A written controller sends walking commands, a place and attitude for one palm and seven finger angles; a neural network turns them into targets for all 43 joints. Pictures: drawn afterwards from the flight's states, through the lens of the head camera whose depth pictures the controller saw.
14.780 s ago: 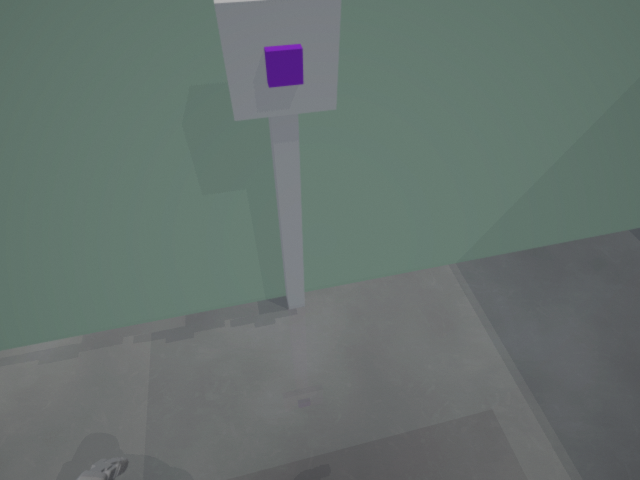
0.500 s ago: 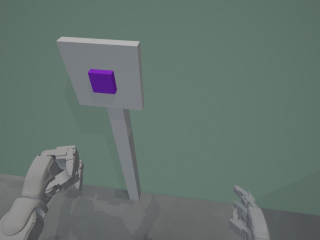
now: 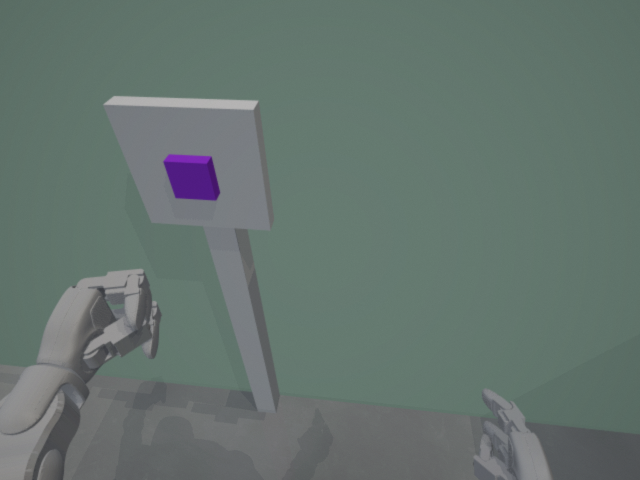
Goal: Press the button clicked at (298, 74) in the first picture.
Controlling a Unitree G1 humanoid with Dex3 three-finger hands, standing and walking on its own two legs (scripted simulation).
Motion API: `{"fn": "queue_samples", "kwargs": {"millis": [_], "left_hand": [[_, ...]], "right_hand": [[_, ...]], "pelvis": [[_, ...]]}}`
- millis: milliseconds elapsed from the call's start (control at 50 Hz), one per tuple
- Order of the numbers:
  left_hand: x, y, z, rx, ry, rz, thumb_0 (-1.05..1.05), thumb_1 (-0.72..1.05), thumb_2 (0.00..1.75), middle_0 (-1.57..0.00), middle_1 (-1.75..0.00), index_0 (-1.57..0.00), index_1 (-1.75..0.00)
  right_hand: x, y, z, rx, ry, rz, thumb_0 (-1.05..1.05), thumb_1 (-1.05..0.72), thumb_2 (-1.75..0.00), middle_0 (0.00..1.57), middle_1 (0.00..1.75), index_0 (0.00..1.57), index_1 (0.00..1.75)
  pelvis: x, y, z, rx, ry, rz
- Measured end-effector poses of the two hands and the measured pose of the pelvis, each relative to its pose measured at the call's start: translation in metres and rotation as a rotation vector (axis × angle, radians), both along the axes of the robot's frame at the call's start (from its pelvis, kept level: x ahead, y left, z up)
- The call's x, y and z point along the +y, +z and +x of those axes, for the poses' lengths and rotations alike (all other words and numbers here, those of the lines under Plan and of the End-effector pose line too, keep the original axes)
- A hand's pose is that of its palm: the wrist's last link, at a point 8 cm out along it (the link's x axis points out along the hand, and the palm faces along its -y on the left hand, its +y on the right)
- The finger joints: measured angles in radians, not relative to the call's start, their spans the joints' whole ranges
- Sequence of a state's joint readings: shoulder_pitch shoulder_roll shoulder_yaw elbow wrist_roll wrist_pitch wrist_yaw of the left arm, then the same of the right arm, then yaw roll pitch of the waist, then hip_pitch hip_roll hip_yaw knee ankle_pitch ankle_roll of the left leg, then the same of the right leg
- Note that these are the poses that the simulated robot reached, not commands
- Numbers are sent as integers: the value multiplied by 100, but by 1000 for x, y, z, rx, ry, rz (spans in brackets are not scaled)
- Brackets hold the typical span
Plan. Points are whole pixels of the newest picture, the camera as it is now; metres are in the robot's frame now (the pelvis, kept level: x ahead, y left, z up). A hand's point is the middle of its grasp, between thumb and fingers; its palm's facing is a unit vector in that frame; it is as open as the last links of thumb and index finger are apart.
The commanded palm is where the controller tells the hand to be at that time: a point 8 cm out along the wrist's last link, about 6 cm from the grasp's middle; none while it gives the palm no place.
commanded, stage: raise the hand and make a fist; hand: left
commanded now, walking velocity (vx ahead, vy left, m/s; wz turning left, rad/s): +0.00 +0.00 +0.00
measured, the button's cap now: (193, 176) +0.49 +0.24 +0.15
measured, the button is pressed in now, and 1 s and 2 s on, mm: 0 0 0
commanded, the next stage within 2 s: aim a knuckle at the button in 0.16 s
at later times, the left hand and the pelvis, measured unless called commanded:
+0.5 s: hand (159, 306) +0.26 +0.20 +0.14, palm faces +0.01 -1.00 -0.07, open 3.1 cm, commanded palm +0.24 +0.25 +0.15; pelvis +0.00 -0.01 +0.00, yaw +0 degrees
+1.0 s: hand (177, 270) +0.32 +0.21 +0.13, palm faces -0.01 -1.00 -0.04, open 3.1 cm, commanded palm +0.30 +0.26 +0.14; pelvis +0.01 +0.00 +0.00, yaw -1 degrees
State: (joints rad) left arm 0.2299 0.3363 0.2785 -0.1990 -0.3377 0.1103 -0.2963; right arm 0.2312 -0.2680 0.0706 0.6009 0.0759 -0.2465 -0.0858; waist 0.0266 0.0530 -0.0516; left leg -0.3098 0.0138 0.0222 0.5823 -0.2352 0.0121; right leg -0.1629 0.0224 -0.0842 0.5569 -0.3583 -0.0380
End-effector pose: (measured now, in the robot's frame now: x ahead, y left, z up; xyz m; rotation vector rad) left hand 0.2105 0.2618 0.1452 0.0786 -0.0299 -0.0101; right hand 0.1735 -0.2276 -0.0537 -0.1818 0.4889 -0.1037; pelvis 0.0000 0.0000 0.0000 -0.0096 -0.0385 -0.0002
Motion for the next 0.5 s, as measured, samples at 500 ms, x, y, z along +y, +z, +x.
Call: {"fn": "queue_samples", "kwargs": {"millis": [500], "left_hand": [[-4, -2, 27, -20, 21, -6, 1, 90, 90, -130, -150, -130, -150]], "right_hand": [[-14, -8, 7, 19, -7, 2, 2, -90, -90, 20, 30, 21, 30]], "pelvis": [[-13, -1, 4, 6, 5, 9]]}}
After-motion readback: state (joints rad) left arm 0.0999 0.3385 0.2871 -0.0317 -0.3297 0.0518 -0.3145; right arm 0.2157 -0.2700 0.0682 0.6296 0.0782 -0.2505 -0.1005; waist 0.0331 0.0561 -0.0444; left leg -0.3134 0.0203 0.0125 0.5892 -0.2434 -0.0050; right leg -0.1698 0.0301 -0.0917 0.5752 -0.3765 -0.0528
